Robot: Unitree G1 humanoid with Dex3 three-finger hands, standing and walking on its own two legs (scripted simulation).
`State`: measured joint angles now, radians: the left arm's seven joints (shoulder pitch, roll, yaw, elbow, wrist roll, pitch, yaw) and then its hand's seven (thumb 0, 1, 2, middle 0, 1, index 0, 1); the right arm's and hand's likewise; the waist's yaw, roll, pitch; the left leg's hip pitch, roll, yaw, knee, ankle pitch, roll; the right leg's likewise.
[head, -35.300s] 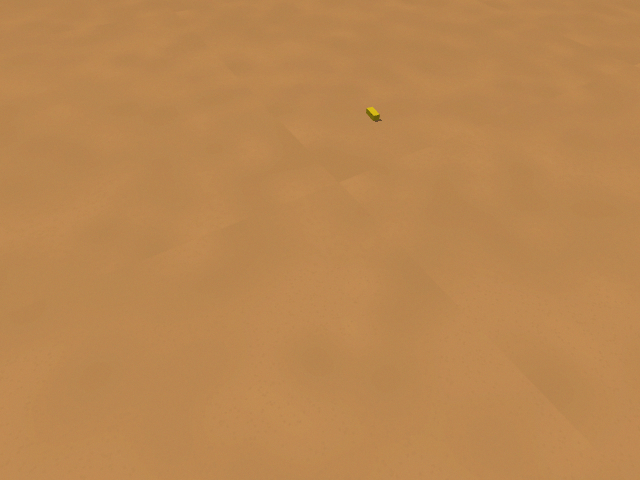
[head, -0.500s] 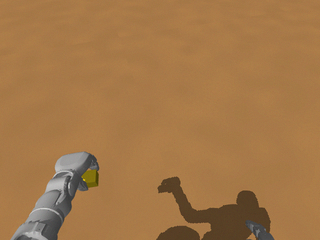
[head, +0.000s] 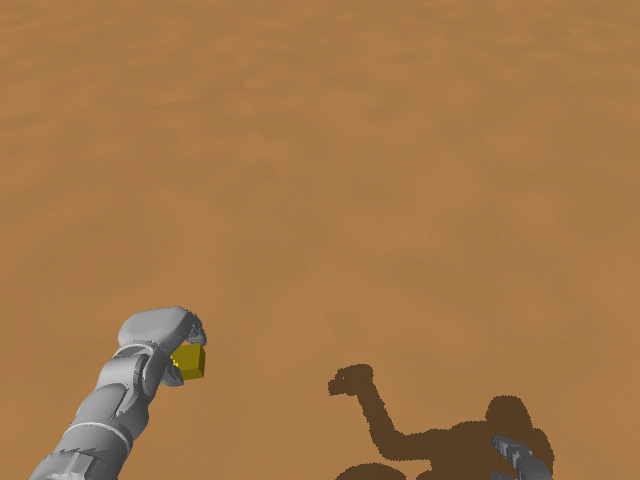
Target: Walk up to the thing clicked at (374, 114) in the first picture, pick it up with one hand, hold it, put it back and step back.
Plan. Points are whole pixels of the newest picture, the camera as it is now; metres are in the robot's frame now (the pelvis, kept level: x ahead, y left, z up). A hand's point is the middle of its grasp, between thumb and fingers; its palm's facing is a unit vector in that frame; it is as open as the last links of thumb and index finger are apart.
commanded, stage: hold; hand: left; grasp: from above
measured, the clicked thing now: (171, 364) +0.31 +0.24 -0.08
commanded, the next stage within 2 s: crouch in 1.08 s
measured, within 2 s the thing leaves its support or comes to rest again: neither
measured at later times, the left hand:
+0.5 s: hand (163, 366) +0.28 +0.22 -0.02, palm faces -0.43 -0.08 -0.90, open 6.9 cm
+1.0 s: hand (159, 367) +0.28 +0.23 -0.03, palm faces -0.45 -0.08 -0.89, open 6.9 cm
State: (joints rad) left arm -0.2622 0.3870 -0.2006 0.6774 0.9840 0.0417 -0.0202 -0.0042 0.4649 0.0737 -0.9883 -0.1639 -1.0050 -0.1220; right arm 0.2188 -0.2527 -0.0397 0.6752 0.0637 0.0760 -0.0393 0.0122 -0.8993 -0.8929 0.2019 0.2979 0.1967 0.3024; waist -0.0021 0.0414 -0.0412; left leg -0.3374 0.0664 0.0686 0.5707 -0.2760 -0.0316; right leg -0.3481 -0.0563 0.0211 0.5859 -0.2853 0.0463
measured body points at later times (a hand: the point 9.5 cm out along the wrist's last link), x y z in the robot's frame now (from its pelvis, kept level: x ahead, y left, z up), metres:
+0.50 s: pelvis -0.01 +0.00 +0.01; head -0.01 -0.03 +0.46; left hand +0.30 +0.23 +0.03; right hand +0.14 -0.25 -0.11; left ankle +0.01 +0.14 -0.73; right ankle +0.01 -0.15 -0.73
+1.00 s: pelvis -0.01 +0.00 +0.01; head +0.00 -0.02 +0.46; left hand +0.30 +0.23 +0.03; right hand +0.14 -0.25 -0.11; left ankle +0.01 +0.14 -0.73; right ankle +0.01 -0.15 -0.73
